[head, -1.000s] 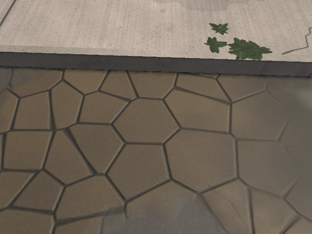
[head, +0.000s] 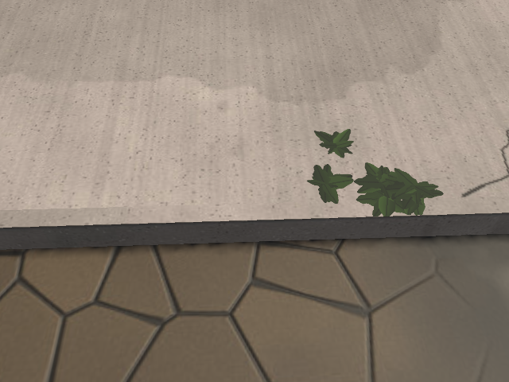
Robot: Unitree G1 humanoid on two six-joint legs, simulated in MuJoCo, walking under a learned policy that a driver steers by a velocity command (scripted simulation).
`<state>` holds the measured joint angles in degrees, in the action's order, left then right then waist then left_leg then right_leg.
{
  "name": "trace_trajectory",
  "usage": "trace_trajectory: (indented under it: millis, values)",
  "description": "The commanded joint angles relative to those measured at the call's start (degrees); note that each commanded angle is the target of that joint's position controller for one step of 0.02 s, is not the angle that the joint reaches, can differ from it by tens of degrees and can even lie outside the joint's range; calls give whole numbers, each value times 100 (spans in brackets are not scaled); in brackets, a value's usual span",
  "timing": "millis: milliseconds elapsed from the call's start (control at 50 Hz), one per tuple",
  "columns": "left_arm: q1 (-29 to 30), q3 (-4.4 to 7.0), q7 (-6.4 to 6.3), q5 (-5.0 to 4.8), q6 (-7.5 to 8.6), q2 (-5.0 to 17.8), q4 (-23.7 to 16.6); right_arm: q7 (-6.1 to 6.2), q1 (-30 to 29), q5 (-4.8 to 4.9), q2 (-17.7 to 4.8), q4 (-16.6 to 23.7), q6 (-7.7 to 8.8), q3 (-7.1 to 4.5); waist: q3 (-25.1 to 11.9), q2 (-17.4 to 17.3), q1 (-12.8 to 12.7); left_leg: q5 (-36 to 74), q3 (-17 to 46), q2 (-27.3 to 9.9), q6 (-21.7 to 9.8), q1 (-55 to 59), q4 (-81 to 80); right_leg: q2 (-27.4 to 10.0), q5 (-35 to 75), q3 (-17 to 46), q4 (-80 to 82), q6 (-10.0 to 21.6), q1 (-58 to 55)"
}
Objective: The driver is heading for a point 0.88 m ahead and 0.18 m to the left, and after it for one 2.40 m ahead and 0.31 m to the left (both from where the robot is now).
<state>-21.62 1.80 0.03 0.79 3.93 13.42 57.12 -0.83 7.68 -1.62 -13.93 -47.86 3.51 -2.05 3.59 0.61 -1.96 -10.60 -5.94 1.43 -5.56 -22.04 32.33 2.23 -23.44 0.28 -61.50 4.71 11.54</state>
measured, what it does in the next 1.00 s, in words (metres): walks ahead: right foot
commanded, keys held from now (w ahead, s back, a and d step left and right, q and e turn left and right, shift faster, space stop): w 0.58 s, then w+q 0.42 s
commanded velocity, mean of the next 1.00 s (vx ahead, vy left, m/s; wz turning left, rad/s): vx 0.50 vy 0.00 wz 0.13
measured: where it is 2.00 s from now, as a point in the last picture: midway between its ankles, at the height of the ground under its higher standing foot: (224, 195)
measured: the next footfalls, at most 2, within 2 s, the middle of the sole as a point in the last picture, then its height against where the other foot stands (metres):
right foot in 0.46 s outside the picture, level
left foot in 1.04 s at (240, 308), level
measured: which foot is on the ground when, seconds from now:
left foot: down 0.00-0.48, up 0.50-1.00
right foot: up 0.00-0.44, down 0.46-1.00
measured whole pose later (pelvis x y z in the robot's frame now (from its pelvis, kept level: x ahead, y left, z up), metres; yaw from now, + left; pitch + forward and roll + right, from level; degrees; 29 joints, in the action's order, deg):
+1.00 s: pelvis +0.53 -0.02 +0.00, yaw +11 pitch +1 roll -1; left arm -23.0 1.7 -2.0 1.6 5.5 10.7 60.1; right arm -1.9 2.7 -2.1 -11.0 -50.6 2.0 -1.9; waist 3.0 -0.5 -2.1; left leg -9.2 -7.0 -0.1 -7.3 -28.6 36.2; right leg 1.1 -24.0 -14.3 -18.9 1.8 -5.6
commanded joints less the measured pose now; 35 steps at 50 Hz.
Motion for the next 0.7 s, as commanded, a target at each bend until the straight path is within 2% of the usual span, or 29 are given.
trace_trajectory:
  millis: [20, 40, 60, 100, 140, 240, 320, 360, 400, 420, 440, 460, 480, 500, 520, 540, 560, 580, 600, 640, 680, 700]
  values:
    - [81, 134, 32, 39, 65, 531, -388, 13, 771, 70, -531, -95, 68, -167, -264, -279, 226, 248, 2341, -1708, -775, 1755, -2043, -570, 620, 308, -695, 59, 2069]
    - [-17, 112, 67, 108, -15, 450, -353, 26, 749, 79, -384, -181, 101, -120, -241, -398, 85, 563, 1961, -1511, -650, 1445, -2165, -654, 709, 274, -479, -10, 1778]
    - [-41, 102, 103, 130, -80, 366, -326, 26, 877, 74, -367, -262, 150, -108, -276, -439, 51, 904, 1772, -1450, -642, 1337, -2222, -645, 769, 210, -403, -61, 1629]
    - [147, 91, 153, 142, -152, 284, -384, 30, 1145, 118, -488, -429, 227, -138, -213, -378, 8, 1229, 1491, -1374, -677, 1319, -2371, -707, 958, 97, -169, -161, 1810]
    - [663, 81, 179, 148, -190, 287, -544, 38, 1331, 131, -578, -543, 250, -161, -28, -348, 78, 1164, 1303, -1309, -674, 1397, -2571, -823, 1372, -14, 207, -265, 2246]
    - [1813, 13, 202, 83, -154, 204, -900, 40, 1765, 134, -498, -768, 235, -116, 173, -384, 339, 1686, 894, -1085, -522, 1726, -2633, -780, 2259, -291, 1699, -406, 2519]
    - [2436, -20, 186, 67, -120, 211, -1088, 91, 2115, 84, -525, -946, 222, -109, 220, -435, 530, 2102, 818, -1217, -531, 2292, -2484, -610, 2417, -434, 2522, -308, 2414]
    - [2580, -4, 182, 68, -93, 266, -1166, 127, 2185, 53, -546, -1025, 198, -115, 269, -458, 529, 2425, 854, -1377, -543, 2663, -2317, -568, 2174, -407, 2761, -191, 2434]
    - [2461, 30, 174, 66, -40, 337, -1168, 158, 2081, 33, -607, -1067, 179, -136, 218, -477, 396, 3152, 802, -1470, -477, 2885, -1980, -446, 1756, -441, 2998, -26, 2114]
    - [2177, 65, 148, 63, -8, 389, -1088, 168, 1979, 19, -654, -1071, 170, -149, 72, -509, 245, 3923, 731, -1455, -407, 2889, -1603, -289, 1522, -501, 3129, 76, 1641]
    - [1585, 120, 107, 76, 26, 469, -897, 164, 1906, 15, -702, -1083, 152, -163, -245, -508, -2, 4552, 656, -1380, -337, 2854, -903, -94, 1405, -574, 3324, 195, 917]
    - [618, 201, 48, 135, 83, 605, -567, 151, 1828, 38, -669, -1069, 133, -145, -761, -331, -398, 4364, 448, -1146, -226, 2421, 195, -62, 1593, -565, 3607, 362, -321]
    - [-371, 335, -33, 290, 119, 1059, -369, 117, 1817, 154, -423, -857, 154, -59, -1479, 199, -694, 2655, 225, -822, -70, 1022, 1885, -1238, 1005, 791, 3681, 742, -1967]
    - [-658, 475, -23, 288, 69, 1521, -282, 72, 2398, 296, -5, -795, 153, 0, -2087, 1456, -423, -1739, 122, 269, 116, -875, 3882, -2709, 803, 3519, 4276, 1515, -3180]
    - [-169, 411, 20, 71, 17, 1188, -343, 115, 1900, 146, -583, -830, 129, -157, -1622, 468, -339, -1712, 946, 0, -8, -1355, 4244, -2400, 611, 3497, 4520, 1314, -2698]
    - [433, 326, 33, 4, 27, 886, -429, 85, 1512, 139, -512, -703, 165, -161, -832, 301, -103, -1131, 943, -257, -27, -1433, 4055, -2213, 914, 2561, 4659, 1146, -1825]
    - [714, 248, 54, 17, 71, 585, -448, 66, 1331, 124, -396, -695, 181, -139, -496, 109, 43, -782, 906, -452, -12, -1222, 3734, -1949, 1485, 2001, 4867, 976, -1198]
    - [776, 202, 38, -1, 113, 437, -385, 48, 1303, 42, -331, -715, 127, -147, -302, 175, 189, -653, 875, -562, 44, -990, 3485, -1724, 1916, 1573, 4982, 818, -775]
    - [796, 151, 16, -7, 147, 281, -313, 16, 1451, -12, -218, -779, 39, -121, -293, 229, 330, -572, 881, -616, 117, -697, 3314, -1575, 2132, 1165, 5114, 678, -476]
    - [519, 149, 0, -8, 254, 338, -167, -45, 1466, -27, -109, -803, -82, -119, -300, 255, 396, -476, 850, -583, 193, -604, 3217, -1531, 2544, 790, 5244, 642, -329]
    - [356, 177, -18, -14, 316, 486, -84, -84, 1123, -30, -118, -702, -154, -130, -134, 269, 398, -124, 838, -655, 250, -962, 3025, -1499, 2465, 456, 5448, 587, -316]
    - [270, 172, -28, -3, 324, 488, -55, -96, 903, -26, -135, -637, -174, -135, -53, 258, 360, 98, 829, -686, 275, -1170, 2887, -1477, 2413, 315, 5526, 549, -355]
Keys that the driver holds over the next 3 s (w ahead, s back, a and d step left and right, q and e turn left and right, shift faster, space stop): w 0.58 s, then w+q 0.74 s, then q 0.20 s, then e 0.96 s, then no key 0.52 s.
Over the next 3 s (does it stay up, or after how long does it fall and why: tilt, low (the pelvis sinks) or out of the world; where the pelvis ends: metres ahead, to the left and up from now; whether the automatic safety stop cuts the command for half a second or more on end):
stays up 0.94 0.07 0.12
